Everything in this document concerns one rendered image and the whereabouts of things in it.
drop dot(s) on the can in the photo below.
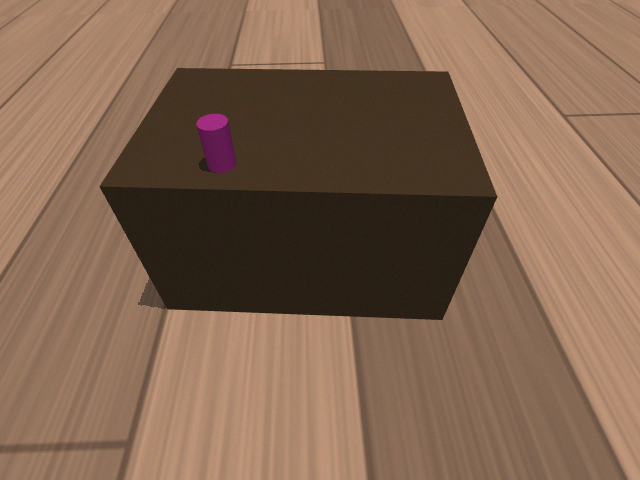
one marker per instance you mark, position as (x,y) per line
(215,136)

